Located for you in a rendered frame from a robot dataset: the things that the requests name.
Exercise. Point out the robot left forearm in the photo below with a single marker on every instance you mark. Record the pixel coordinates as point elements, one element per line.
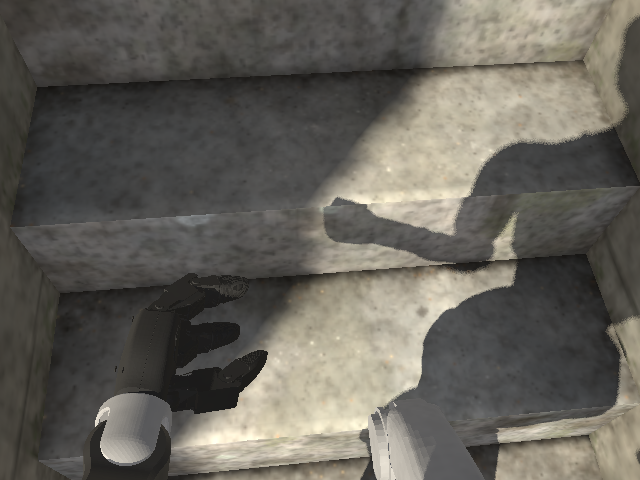
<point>130,441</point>

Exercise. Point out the robot right thigh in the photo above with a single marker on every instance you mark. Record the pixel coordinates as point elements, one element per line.
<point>412,440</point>

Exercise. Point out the robot left hand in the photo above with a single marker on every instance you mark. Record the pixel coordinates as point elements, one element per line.
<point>162,339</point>

